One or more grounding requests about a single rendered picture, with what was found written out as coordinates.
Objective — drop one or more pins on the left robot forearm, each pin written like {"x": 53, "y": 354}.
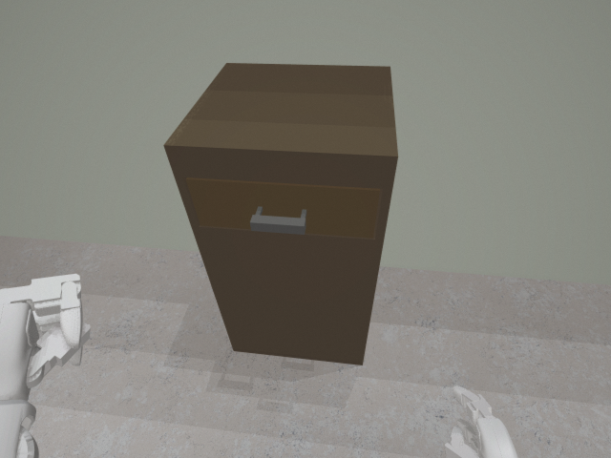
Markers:
{"x": 16, "y": 419}

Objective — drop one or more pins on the right robot hand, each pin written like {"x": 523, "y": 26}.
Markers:
{"x": 489, "y": 438}

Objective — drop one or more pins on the drawer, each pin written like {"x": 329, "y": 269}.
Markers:
{"x": 330, "y": 210}

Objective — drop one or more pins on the handle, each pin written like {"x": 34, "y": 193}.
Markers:
{"x": 278, "y": 224}

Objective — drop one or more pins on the cabinet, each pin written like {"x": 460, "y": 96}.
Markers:
{"x": 299, "y": 296}

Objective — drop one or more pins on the left robot hand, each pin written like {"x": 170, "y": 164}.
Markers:
{"x": 58, "y": 315}

